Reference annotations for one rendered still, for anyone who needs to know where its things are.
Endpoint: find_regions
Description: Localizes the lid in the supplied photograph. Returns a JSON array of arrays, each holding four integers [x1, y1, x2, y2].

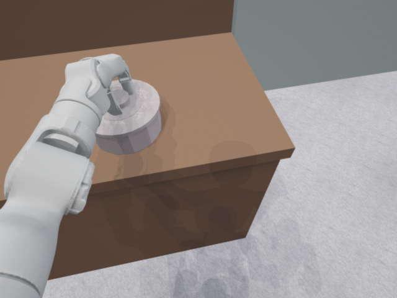
[[95, 79, 160, 138]]

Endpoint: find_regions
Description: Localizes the knob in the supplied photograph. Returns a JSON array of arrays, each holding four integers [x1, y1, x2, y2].
[[113, 89, 130, 109]]

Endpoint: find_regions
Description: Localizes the left robot forearm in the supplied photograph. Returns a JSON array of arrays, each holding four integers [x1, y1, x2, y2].
[[4, 57, 112, 200]]

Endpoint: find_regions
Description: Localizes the robot left hand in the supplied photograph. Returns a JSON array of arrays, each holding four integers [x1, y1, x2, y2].
[[94, 54, 133, 115]]

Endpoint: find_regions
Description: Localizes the robot left upper arm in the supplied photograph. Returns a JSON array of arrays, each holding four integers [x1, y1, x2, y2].
[[0, 141, 95, 298]]

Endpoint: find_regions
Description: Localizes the table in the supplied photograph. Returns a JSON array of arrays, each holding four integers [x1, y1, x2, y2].
[[0, 0, 295, 280]]

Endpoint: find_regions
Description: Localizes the pot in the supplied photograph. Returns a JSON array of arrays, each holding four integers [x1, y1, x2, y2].
[[96, 111, 161, 155]]

